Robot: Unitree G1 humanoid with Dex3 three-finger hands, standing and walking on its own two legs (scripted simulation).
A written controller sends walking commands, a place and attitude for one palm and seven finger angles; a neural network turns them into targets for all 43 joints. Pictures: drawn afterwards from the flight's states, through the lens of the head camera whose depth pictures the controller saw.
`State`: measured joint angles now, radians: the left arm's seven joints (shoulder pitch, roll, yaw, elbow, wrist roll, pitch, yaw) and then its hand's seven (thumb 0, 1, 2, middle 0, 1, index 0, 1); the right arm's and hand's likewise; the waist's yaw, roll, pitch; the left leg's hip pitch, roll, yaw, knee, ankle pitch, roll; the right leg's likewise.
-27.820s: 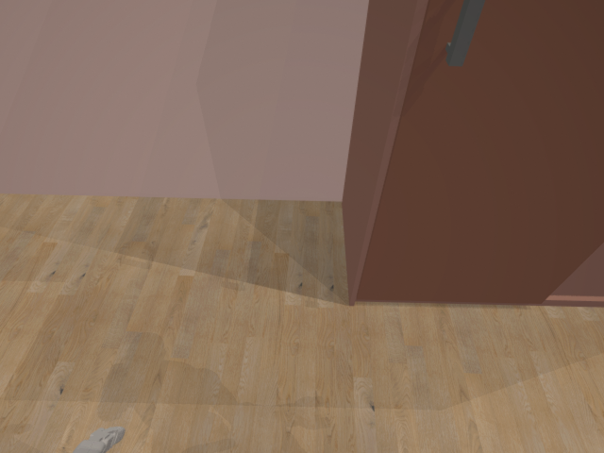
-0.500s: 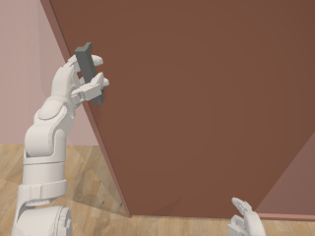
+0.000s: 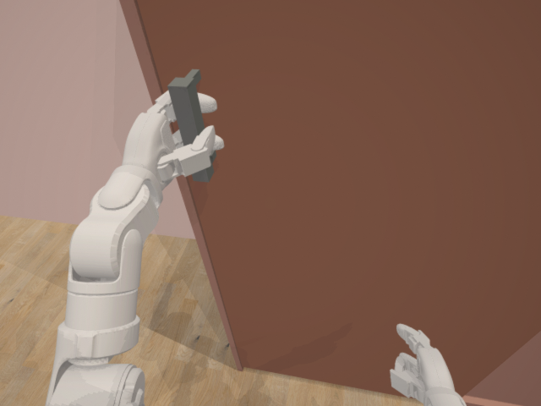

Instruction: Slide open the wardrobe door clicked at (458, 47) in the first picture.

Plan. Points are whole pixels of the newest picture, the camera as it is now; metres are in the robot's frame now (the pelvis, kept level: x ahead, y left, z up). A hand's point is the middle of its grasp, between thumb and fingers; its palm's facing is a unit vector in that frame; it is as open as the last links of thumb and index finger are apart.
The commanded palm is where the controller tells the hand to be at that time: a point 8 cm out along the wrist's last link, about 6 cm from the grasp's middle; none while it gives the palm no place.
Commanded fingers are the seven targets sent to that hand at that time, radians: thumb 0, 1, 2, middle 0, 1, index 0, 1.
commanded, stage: tug the door sideways, standing still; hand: left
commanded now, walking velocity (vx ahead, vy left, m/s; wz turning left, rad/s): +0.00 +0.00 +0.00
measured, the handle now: (198, 126) +0.39 +0.15 +0.25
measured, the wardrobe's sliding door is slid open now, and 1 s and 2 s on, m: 0.00 0.00 0.11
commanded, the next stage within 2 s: step sideways, sliding the door along in 0.58 s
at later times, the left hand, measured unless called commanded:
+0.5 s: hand (203, 152) +0.34 +0.13 +0.25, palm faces -0.01 -1.00 -0.06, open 6.1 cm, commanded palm +0.31 +0.13 +0.26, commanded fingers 0.00 0.90 0.90 -0.45 -1.40 -0.45 -1.40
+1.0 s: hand (213, 152) +0.36 +0.12 +0.24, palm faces +0.21 -0.97 -0.09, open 6.3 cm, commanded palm +0.33 +0.12 +0.25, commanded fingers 0.00 0.90 0.90 -0.45 -1.40 -0.45 -1.40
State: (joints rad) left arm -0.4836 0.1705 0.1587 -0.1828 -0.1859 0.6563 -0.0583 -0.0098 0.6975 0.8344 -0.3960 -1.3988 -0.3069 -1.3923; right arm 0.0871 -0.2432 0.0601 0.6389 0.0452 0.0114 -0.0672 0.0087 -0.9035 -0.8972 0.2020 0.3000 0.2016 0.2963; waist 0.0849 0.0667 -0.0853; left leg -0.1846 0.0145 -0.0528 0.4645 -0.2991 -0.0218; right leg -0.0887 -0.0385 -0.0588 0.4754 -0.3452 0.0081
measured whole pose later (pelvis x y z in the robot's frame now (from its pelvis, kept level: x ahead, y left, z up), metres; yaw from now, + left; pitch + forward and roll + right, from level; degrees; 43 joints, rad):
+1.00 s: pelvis -0.07 -0.04 -0.02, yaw -1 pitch +0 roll +0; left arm -0.71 0.29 0.14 0.24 -0.12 0.07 0.14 -0.04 0.71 0.85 -0.46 -1.41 -0.21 -1.36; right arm 0.19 -0.21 0.05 0.66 0.04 0.02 -0.08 0.01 -0.90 -0.90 0.21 0.30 0.20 0.30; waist 0.05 0.06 0.09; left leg -0.36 0.08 -0.06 0.69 -0.34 -0.02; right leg -0.29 0.03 -0.08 0.60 -0.31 -0.05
